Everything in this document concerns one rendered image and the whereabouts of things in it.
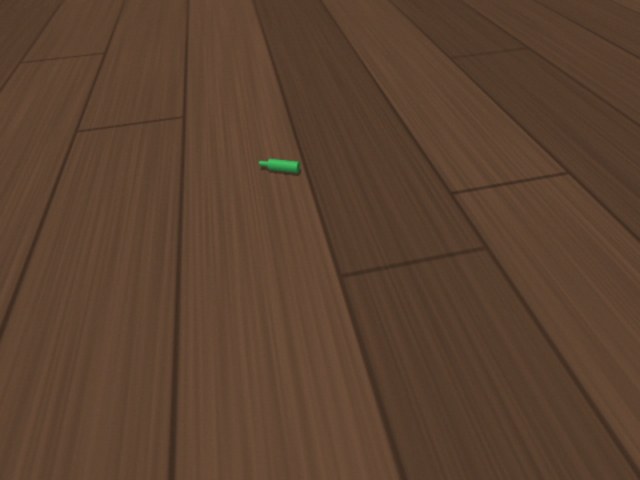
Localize bottle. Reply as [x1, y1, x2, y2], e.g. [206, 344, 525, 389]
[259, 159, 300, 173]

